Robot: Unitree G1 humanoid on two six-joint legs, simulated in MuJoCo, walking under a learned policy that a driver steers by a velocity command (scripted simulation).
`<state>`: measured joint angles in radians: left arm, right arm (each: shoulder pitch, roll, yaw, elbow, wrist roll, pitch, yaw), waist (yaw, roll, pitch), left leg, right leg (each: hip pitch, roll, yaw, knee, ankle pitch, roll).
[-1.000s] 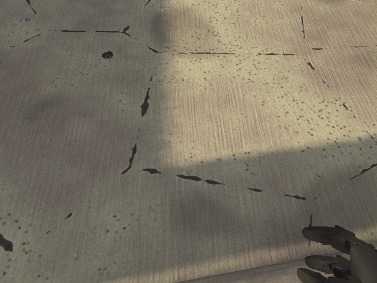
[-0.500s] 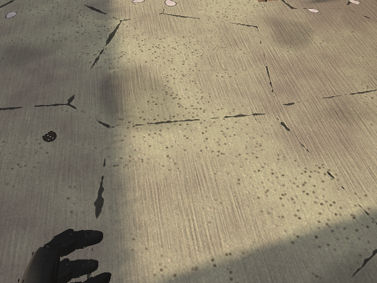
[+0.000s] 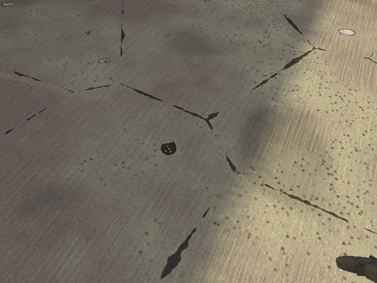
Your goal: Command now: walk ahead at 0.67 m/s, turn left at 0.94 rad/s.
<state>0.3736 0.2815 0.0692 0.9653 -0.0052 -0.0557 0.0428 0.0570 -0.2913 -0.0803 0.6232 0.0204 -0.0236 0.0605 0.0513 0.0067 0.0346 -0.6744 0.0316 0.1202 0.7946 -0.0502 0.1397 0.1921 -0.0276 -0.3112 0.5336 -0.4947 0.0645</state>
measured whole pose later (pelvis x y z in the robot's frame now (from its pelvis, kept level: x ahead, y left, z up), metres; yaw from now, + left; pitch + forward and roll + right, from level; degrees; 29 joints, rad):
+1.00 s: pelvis +0.39 +0.02 +0.04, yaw -23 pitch +2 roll +1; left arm 0.15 0.35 0.11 0.58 -0.03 0.06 0.03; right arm 0.12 -0.30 -0.09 0.72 -0.03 -0.02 -0.02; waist 0.02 -0.05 0.04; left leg -0.33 -0.06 -0.11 0.47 -0.15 0.01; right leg -0.45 0.19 0.29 0.77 -0.42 0.00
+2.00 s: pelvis +0.61 -0.04 +0.04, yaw -35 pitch +2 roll -1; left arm 0.27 0.29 0.03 0.67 -0.03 -0.08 -0.02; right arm 0.41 -0.27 -0.02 0.79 -0.01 -0.10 0.03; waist -0.04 -0.04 -0.04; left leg -0.20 -0.03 0.05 0.47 -0.31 0.07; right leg -0.63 -0.08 0.02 1.20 -0.21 -0.05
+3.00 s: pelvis +0.99 -0.23 +0.04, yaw -7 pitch +3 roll -4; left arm -0.04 0.31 0.08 0.76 0.00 0.00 0.02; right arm 0.26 -0.33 -0.09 0.59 0.01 0.02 -0.04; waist -0.03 -0.02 0.08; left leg -0.36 -0.05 -0.11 0.48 -0.15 0.06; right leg -0.54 0.04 0.09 1.02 -0.36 0.04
